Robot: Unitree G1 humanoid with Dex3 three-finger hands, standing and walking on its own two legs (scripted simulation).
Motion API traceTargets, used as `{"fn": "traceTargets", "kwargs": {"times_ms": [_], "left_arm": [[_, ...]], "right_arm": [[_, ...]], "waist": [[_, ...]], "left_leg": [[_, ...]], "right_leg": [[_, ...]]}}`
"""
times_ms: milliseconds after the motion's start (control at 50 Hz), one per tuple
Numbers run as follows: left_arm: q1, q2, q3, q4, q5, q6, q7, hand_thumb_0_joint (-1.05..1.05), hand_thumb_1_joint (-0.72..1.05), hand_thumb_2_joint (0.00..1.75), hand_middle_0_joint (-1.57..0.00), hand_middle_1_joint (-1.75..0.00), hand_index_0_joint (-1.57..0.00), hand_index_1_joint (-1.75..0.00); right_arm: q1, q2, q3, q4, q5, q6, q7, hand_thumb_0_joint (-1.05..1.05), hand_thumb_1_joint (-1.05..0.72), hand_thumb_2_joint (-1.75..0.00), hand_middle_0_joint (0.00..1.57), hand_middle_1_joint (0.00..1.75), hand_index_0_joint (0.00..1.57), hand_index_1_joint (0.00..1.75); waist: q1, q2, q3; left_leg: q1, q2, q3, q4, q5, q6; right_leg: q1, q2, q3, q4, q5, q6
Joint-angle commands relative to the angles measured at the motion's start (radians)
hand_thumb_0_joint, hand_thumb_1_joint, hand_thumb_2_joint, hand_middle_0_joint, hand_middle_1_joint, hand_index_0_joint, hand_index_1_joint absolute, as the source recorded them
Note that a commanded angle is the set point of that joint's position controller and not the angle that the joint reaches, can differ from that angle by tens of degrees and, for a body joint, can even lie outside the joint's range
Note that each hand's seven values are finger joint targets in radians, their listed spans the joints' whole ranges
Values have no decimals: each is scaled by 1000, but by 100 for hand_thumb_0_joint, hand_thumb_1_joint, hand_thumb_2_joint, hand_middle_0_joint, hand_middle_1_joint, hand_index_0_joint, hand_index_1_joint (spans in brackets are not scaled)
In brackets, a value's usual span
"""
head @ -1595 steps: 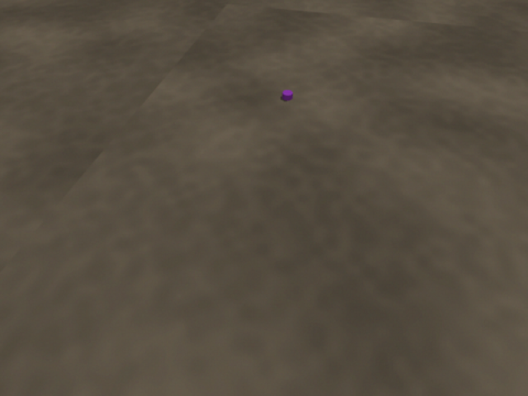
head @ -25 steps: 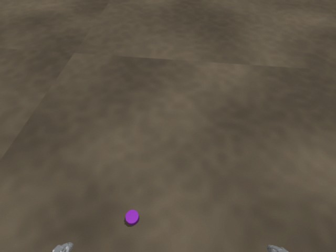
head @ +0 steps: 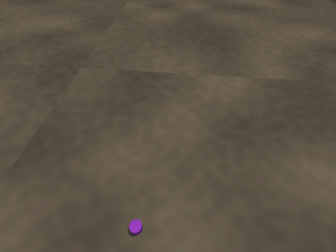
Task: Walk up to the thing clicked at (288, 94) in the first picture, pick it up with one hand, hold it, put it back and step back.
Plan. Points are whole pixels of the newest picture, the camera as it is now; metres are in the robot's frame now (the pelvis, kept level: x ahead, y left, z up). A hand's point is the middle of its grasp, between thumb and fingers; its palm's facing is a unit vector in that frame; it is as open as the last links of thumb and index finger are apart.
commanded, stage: stand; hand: left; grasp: from above
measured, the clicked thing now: (135, 227) +0.41 +0.19 -0.76
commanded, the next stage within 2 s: step back in 1.68 s
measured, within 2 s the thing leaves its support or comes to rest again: neither
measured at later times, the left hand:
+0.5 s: hand out of the picture +0.07 +0.23 -0.16, palm faces +0.02 -0.94 -0.33, open 7.4 cm
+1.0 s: hand out of the picture +0.09 +0.23 -0.15, palm faces +0.02 -0.94 -0.34, open 7.4 cm
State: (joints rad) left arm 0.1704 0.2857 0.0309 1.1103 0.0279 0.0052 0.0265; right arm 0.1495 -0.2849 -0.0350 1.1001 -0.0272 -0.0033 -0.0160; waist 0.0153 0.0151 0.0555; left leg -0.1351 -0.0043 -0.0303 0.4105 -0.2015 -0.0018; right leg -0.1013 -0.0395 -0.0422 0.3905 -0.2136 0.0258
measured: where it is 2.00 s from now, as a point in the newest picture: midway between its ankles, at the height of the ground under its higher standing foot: outside the picture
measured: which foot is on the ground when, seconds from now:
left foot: down 0.00-1.00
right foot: down 0.00-1.00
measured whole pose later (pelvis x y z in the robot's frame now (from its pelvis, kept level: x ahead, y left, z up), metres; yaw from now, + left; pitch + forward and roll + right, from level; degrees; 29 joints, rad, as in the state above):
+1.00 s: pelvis +0.02 -0.02 +0.00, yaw +0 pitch -2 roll +0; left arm 0.10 0.31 0.03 1.16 0.01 0.00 0.01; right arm 0.11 -0.33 -0.01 1.14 -0.02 -0.01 -0.01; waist 0.00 0.02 0.06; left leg -0.11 0.02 -0.04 0.33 -0.18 -0.02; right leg -0.08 -0.02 -0.05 0.32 -0.20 0.01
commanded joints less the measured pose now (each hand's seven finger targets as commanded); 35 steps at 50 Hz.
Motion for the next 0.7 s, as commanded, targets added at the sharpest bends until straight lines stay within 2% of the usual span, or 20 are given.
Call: {"fn": "traceTargets", "kwargs": {"times_ms": [0,100,140,160,220,320,340,360,420,460,480,500,560,620,680], "left_arm": [[-35,190,41,-37,2,-19,9,0,90,90,-20,-30,-20,-30],[-40,198,39,-24,4,-23,6,0,90,90,-20,-30,-20,-30],[-54,206,40,-24,3,-26,6,0,90,90,-20,-30,-20,-30],[-55,204,39,-22,1,-25,6,0,90,90,-20,-30,-20,-30],[-63,207,39,-19,-4,-28,7,0,90,90,-20,-30,-20,-30],[-62,210,38,-11,-9,-29,6,0,90,90,-20,-30,-20,-30],[-66,209,37,-8,-10,-29,6,0,90,90,-20,-30,-20,-30],[-66,208,37,-5,-10,-28,5,0,90,90,-20,-30,-20,-30],[-73,215,39,-4,-11,-27,4,0,90,90,-20,-30,-20,-30],[-70,213,38,-1,-8,-26,3,0,90,90,-20,-30,-20,-30],[-75,211,38,2,-10,-25,2,0,90,90,-20,-30,-20,-30],[-79,217,39,2,-9,-26,2,0,90,90,-20,-30,-20,-30],[-81,214,37,2,-8,-28,1,0,90,90,-20,-30,-20,-30],[-97,224,41,-6,-10,-28,-1,0,90,90,-20,-30,-20,-30],[-95,222,41,-4,-11,-27,-4,0,90,90,-20,-30,-20,-30]], "right_arm": [[-39,-192,-31,-48,0,-16,-14,0,-90,-90,20,30,20,30],[-51,-199,-29,-45,2,-14,-8,0,-90,-90,20,30,20,30],[-44,-196,-26,-40,2,-16,-8,0,-90,-90,20,30,20,30],[-47,-201,-25,-38,3,-15,-8,0,-90,-90,20,30,20,30],[-42,-205,-21,-31,3,-21,-9,0,-90,-90,20,30,20,30],[-45,-211,-16,-24,5,-25,-12,0,-90,-90,20,30,20,30],[-38,-207,-11,-19,7,-24,-11,0,-90,-90,20,30,20,30],[-36,-208,-11,-16,6,-24,-11,0,-90,-90,20,30,20,30],[-36,-214,-9,-16,6,-24,-13,0,-90,-90,20,30,20,30],[-52,-216,-9,-16,6,-23,-13,0,-90,-90,20,30,20,30],[-44,-219,-8,-14,8,-21,-13,0,-90,-90,20,30,20,30],[-46,-217,-9,-14,8,-21,-11,0,-90,-90,20,30,20,30],[-57,-214,-7,-17,8,-21,-11,0,-90,-90,20,30,20,30],[-57,-220,-7,-17,7,-22,-10,0,-90,-90,20,30,20,30],[-65,-228,-7,-19,8,-26,-11,0,-90,-90,20,30,20,30]], "waist": [[0,13,13],[1,-17,5],[-7,-23,-7],[-5,-12,-12],[-5,-7,-36],[-3,-15,-64],[-5,-5,-54],[-4,-13,-51],[-7,-14,-51],[-2,-12,-44],[-7,-12,-30],[-5,-26,-28],[-8,-24,-27],[-9,-9,-39],[-5,7,-49]], "left_leg": [[-66,97,-106,-139,-68,25],[-61,92,-102,-128,-56,26],[-41,94,-93,-113,3,26],[-38,95,-93,-114,-12,26],[-23,104,-92,-109,70,27],[13,111,-84,-101,168,27],[4,108,-81,-103,166,26],[-3,107,-81,-112,137,23],[1,112,-79,-114,153,25],[11,113,-82,-117,160,22],[-10,109,-78,-121,106,23],[-9,112,-85,-125,100,23],[3,113,-79,-119,130,21],[-16,111,-78,-129,95,19],[-14,116,-81,-133,122,21]], "right_leg": [[-17,-66,77,-87,-16,-29],[-24,-68,82,-110,-58,-27],[-23,-79,93,-117,-25,-29],[-25,-77,90,-119,-34,-29],[9,-89,95,-111,52,-35],[28,-89,90,-105,133,-37],[30,-87,90,-107,142,-33],[32,-84,84,-107,107,-33],[33,-87,89,-110,133,-34],[17,-82,81,-113,110,-31],[18,-82,86,-122,86,-30],[17,-83,85,-123,66,-30],[9,-84,87,-127,95,-31],[22,-85,89,-127,74,-34],[36,-87,89,-116,110,-38]]}}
